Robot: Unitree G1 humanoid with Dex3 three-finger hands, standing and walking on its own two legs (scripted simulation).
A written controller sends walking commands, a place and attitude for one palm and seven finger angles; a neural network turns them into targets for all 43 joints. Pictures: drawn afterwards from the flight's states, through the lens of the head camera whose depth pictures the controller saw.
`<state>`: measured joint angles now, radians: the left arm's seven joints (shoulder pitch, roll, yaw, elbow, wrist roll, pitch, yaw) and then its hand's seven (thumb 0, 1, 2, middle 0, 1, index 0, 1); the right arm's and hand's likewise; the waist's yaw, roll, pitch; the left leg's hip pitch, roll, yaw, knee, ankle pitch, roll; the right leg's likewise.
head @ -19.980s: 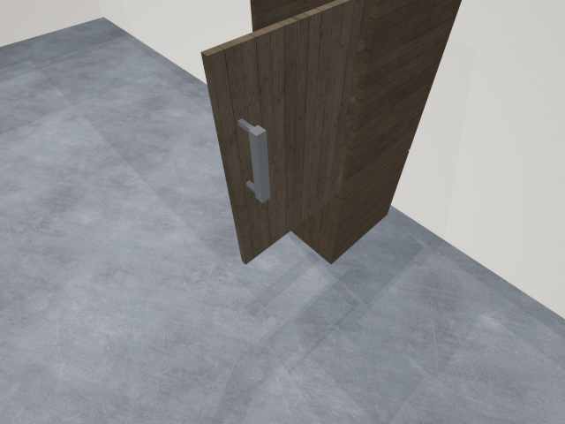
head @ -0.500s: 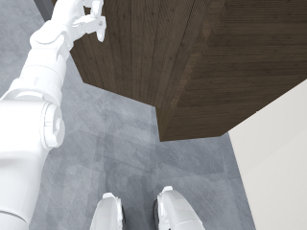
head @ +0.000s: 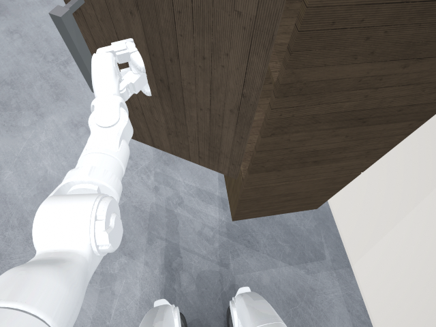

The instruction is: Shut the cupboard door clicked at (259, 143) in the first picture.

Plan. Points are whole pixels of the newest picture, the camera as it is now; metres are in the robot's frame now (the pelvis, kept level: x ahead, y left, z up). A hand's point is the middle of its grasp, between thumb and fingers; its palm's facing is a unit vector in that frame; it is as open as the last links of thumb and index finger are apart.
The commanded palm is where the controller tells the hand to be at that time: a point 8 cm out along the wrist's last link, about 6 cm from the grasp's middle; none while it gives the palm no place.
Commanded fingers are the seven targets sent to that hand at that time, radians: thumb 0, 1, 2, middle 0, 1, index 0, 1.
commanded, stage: pull the fist back off the door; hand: left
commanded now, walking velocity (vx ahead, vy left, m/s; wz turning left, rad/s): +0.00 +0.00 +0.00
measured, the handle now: (89, 50) +0.63 +0.16 +0.09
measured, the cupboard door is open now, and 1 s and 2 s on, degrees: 59 59 59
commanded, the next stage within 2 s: draw the hand back to the body in 0.34 s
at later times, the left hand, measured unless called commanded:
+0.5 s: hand (150, 104) +0.48 +0.05 +0.10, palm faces +0.00 -1.00 -0.03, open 3.1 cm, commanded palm +0.44 +0.11 +0.10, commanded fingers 0.00 0.90 0.90 -1.30 -1.50 -1.30 -1.50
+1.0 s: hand (83, 160) +0.35 +0.12 +0.16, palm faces +0.01 -1.00 -0.07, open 3.1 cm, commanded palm +0.31 +0.18 +0.16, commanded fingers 0.00 0.90 0.90 -1.08 -1.26 -1.08 -1.26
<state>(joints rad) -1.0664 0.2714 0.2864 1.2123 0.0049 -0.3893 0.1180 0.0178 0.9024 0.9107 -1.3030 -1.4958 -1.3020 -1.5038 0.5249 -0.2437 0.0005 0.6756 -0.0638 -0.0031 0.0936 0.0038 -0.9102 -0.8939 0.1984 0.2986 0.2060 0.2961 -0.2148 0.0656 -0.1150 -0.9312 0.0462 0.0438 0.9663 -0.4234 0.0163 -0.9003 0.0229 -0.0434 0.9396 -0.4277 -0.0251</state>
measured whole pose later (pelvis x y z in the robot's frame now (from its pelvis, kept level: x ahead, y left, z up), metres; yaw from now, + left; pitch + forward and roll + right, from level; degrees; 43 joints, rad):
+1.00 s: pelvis +0.01 -0.02 +0.05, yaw +1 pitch +4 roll +1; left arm -0.19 0.19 0.08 0.31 -0.17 -0.18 -0.07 0.02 0.90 0.90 -1.27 -1.46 -1.27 -1.46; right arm 0.26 -0.27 0.00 0.60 0.06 0.01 -0.03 0.01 -0.91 -0.89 0.19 0.30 0.20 0.30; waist -0.02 0.05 -0.07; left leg -0.38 0.02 0.05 0.64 -0.33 0.00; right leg -0.37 0.01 -0.04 0.66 -0.36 -0.04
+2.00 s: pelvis +0.02 +0.02 +0.07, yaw +2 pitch -4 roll +0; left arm 0.45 0.34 0.32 -0.37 -0.06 -0.07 0.11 0.02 0.89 0.90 -0.22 -0.31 -0.22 -0.32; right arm 0.20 -0.22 0.02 0.64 0.01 -0.07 -0.07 0.01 -0.91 -0.89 0.20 0.30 0.21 0.30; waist 0.07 0.06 0.00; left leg -0.10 -0.02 0.04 0.41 -0.24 0.04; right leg -0.06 -0.02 -0.05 0.39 -0.25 0.01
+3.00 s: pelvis -0.06 +0.03 +0.05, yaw +3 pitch +0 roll -2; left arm 0.52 0.40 0.43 -0.50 -0.02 -0.23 0.16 0.01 0.89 0.90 -0.22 -0.30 -0.22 -0.31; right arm 0.24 -0.22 0.00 0.59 0.00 -0.04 -0.09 0.01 -0.91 -0.89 0.20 0.30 0.21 0.30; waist 0.01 0.01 -0.01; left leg -0.44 0.00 0.03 0.65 -0.24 0.06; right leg -0.38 -0.01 -0.06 0.58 -0.21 0.02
